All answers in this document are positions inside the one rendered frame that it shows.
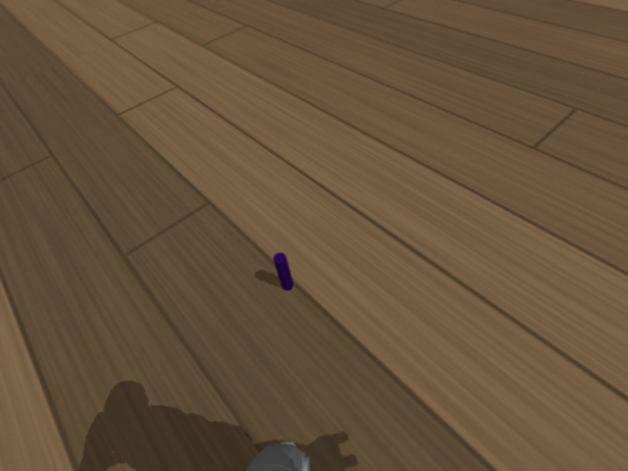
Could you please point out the can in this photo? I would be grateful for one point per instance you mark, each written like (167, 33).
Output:
(283, 271)

